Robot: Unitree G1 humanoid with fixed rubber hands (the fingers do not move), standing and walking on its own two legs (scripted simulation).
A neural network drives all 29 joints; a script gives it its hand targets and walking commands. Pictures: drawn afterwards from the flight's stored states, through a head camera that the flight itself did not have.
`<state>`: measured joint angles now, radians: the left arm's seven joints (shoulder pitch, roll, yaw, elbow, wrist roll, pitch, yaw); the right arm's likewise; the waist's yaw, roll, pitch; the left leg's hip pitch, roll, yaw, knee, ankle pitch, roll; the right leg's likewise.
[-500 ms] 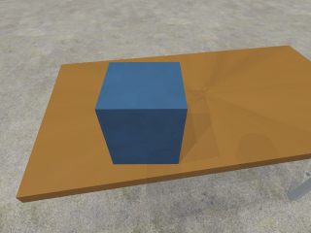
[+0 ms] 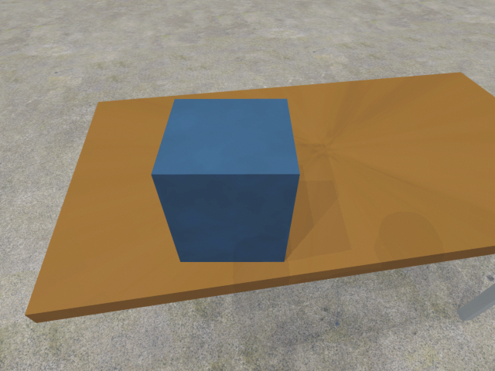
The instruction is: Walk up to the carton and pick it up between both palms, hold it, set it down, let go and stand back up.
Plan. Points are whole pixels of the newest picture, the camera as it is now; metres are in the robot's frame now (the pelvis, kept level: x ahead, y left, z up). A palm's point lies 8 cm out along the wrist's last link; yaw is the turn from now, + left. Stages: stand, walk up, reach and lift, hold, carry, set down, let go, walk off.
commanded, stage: stand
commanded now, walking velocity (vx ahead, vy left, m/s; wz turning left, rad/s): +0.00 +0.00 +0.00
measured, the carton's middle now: (231, 183) +0.45 +0.04 +0.05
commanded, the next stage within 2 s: none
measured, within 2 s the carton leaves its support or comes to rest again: neither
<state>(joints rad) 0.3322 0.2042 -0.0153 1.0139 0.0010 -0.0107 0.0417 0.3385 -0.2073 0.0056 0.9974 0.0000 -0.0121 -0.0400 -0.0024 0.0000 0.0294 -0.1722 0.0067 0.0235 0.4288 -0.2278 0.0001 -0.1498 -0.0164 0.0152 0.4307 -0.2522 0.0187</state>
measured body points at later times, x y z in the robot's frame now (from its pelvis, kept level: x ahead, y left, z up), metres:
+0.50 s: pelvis +0.00 +0.00 +0.00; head +0.01 +0.00 +0.45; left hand +0.00 +0.24 -0.15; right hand +0.00 -0.24 -0.15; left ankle +0.00 +0.12 -0.74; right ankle -0.01 -0.13 -0.74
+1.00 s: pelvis +0.00 +0.00 +0.00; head +0.01 +0.00 +0.45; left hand +0.00 +0.24 -0.15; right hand +0.00 -0.24 -0.15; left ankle +0.00 +0.12 -0.74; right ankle -0.01 -0.13 -0.74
